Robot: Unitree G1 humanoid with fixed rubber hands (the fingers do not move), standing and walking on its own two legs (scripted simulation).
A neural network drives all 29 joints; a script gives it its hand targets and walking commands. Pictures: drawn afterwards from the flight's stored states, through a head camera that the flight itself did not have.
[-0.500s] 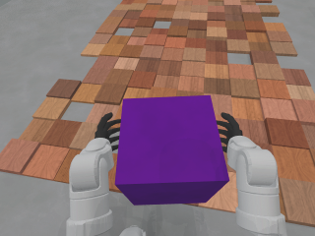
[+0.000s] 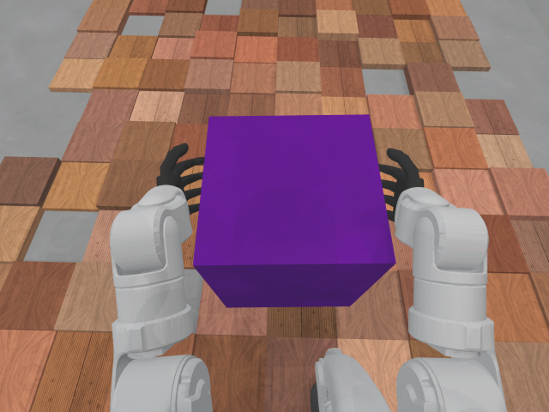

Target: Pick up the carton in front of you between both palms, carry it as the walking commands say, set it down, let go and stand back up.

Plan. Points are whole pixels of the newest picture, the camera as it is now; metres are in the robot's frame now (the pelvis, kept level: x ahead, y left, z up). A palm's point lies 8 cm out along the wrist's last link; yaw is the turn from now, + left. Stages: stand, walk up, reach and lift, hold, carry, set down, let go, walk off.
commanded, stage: carry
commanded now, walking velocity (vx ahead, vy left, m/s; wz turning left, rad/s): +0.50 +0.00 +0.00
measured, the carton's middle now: (288, 223) +0.38 -0.03 +0.00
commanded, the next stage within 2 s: none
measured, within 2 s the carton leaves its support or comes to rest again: neither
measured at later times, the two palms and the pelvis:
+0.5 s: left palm out of the picture +0.72 +0.16 +0.19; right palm out of the picture +0.73 -0.14 +0.17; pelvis +0.35 -0.02 +0.01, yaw +1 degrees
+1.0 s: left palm out of the picture +1.04 +0.11 +0.18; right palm out of the picture +1.03 -0.18 +0.18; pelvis +0.67 -0.02 +0.01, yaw +1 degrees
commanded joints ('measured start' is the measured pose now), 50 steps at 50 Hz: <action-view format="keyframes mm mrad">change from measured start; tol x32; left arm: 1 -587 -991 -722 -95 -340 -22 -172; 50 -688 -879 -604 72 -349 144 -208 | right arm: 1 -782 1045 774 -229 486 -34 267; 50 -883 982 661 -58 456 118 272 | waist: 1 1 134 -586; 8 176 -265 -814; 26 63 -147 -577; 29 1 295 -690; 50 145 -113 -716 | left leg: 1 451 181 -153 -52 591 76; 5 243 114 25 266 894 -24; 9 -420 -36 -169 966 -78 -51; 20 -483 -6 -70 408 138 -69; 26 99 -80 63 15 393 -13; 29 567 360 -707 -54 510 228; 46 511 163 -210 74 811 66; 50 -51 58 -79 527 622 -76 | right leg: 1 76 31 -70 -334 116 8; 5 674 125 -211 -563 373 -36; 8 1137 -310 619 -605 515 -260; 25 742 -127 -9 -502 925 -81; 29 67 113 52 270 -140 8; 31 -30 35 96 257 -93 -28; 45 19 43 -35 -459 309 1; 50 945 -87 137 -551 443 -147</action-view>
